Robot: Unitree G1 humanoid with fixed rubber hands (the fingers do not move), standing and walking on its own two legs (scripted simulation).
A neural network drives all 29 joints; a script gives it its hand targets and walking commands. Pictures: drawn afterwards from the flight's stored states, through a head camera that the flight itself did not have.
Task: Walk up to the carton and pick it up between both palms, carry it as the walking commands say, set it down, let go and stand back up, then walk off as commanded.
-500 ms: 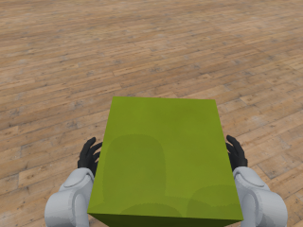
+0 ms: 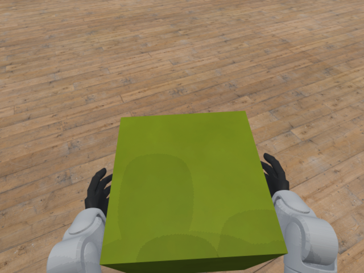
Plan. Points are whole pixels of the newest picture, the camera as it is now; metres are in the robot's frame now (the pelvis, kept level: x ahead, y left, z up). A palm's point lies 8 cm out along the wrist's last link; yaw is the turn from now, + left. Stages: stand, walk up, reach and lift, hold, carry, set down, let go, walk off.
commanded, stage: carry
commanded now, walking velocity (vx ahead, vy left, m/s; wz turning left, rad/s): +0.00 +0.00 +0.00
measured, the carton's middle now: (187, 199) +0.26 +0.00 +0.04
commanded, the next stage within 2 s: none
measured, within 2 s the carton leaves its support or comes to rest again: neither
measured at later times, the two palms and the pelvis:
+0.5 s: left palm (130, 101) +0.56 +0.16 +0.06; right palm (240, 87) +0.60 -0.17 +0.08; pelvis +0.33 -0.02 +0.00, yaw +1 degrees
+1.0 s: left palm (143, 46) +0.94 +0.16 +0.05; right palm (222, 40) +0.96 -0.17 +0.06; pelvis +0.71 -0.01 -0.01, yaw +1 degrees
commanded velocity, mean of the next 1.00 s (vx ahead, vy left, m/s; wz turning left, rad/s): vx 0.00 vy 0.00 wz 0.00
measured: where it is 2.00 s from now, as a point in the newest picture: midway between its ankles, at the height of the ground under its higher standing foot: (176, 123)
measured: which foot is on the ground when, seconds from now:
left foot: up 0.00-0.02, down 0.04-0.30, up 0.32-0.54, down 0.56-0.88, up 0.90-1.00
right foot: down 0.00-0.06, up 0.08-0.26, down 0.28-0.58, up 0.60-0.82, down 0.84-1.00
